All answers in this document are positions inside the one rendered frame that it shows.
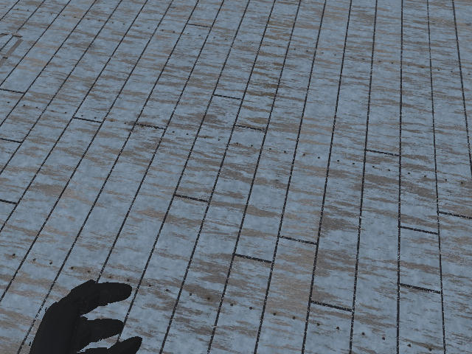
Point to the left robot hand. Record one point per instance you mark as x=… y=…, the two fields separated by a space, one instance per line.
x=62 y=331

